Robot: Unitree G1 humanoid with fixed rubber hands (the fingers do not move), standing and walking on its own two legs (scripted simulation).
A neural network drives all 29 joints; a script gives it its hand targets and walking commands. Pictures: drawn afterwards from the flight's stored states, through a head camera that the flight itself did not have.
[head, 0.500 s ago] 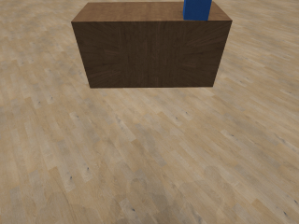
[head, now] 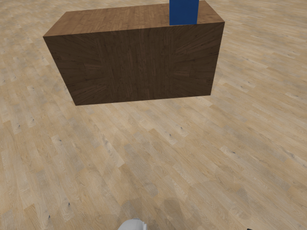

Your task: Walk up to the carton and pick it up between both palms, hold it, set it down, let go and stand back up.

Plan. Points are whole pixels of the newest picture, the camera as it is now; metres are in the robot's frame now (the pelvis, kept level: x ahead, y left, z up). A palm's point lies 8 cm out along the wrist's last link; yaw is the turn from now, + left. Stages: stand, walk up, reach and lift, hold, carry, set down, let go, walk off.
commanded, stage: walk up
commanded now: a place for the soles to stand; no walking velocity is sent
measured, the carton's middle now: (182, 8) +1.63 -0.08 +0.04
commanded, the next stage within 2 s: none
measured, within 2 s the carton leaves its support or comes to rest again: neither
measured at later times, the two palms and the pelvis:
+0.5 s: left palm (82, 163) +0.38 +0.32 -0.12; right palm (231, 209) +0.24 -0.17 -0.09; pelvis +0.27 +0.07 +0.01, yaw -5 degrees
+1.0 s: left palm (107, 118) +0.58 +0.27 -0.10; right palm (228, 126) +0.57 -0.24 -0.11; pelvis +0.52 +0.02 +0.01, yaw -5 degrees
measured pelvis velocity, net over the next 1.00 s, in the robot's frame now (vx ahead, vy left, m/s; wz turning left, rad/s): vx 0.52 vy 0.02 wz -0.09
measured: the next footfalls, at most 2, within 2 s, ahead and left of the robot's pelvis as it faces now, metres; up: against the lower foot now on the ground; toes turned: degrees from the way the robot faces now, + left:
left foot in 0.26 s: +0.31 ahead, +0.19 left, +0.00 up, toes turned +4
right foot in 0.72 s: +0.59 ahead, -0.07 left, +0.00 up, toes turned -14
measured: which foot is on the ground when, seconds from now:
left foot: up 0.00-0.24, down 0.26-0.78, up 0.80-1.00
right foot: down 0.00-0.28, up 0.30-0.70, down 0.72-1.00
